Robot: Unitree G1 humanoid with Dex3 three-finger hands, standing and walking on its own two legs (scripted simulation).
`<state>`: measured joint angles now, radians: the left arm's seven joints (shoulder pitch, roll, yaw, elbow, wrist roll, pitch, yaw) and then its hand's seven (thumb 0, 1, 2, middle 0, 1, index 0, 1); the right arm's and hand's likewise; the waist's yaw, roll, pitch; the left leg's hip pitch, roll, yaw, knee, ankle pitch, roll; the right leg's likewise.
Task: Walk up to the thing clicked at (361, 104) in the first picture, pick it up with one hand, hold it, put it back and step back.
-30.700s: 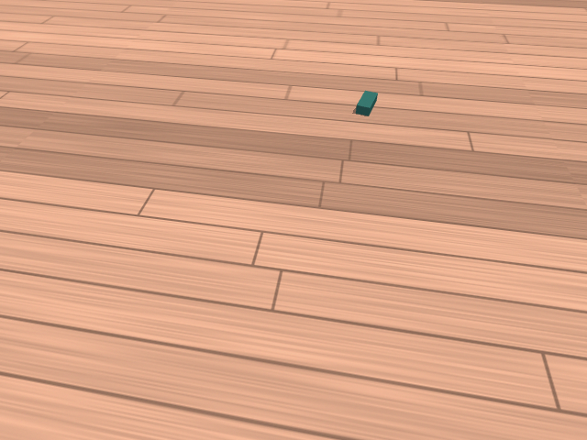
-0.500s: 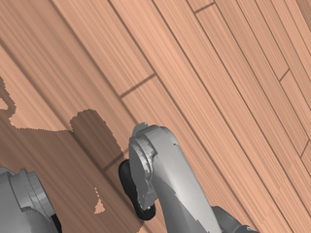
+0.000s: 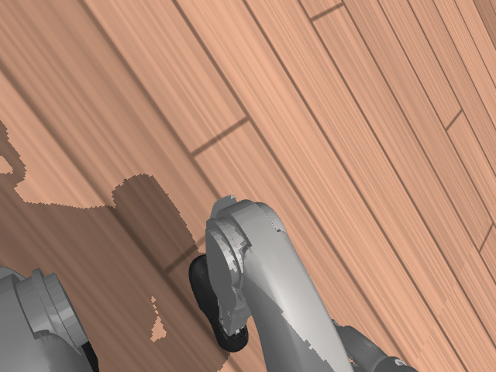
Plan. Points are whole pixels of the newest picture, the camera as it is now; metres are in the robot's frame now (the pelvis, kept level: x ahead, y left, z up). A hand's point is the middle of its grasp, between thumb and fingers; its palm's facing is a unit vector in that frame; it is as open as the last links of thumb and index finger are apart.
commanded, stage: close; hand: left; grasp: from above
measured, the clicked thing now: out of the picture +0.44 +0.34 -0.28
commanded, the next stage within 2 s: settle in 0.02 s
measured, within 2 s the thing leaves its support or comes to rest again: leaves its support in 0.50 s
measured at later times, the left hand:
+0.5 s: hand out of the picture +0.43 +0.34 -0.24, palm faces -0.44 -0.16 -0.88, open 11.2 cm
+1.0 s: hand out of the picture +0.43 +0.35 -0.15, palm faces -0.47 -0.11 -0.88, open 11.2 cm
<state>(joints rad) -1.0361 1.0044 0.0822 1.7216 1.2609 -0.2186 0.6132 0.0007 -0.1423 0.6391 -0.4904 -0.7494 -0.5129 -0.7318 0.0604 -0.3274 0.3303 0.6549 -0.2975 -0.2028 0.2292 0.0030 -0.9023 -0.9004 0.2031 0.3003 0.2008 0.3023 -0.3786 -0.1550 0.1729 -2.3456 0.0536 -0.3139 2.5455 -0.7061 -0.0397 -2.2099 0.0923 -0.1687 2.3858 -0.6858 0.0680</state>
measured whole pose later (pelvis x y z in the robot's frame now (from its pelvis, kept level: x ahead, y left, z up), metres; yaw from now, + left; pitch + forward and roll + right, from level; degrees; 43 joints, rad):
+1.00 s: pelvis +0.00 +0.00 +0.02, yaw +5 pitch +32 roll -10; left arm -0.96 0.78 0.03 1.37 1.21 -0.14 0.29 0.00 -0.19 0.66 -0.56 -0.73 -0.58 -0.70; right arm 0.11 -0.29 0.14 0.66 -0.15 -0.08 0.20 0.00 -0.92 -0.90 0.20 0.30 0.20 0.30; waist -0.25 -0.02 -0.01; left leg -2.35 0.04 -0.22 2.44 -0.66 -0.03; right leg -2.22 0.05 -0.10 2.34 -0.70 0.05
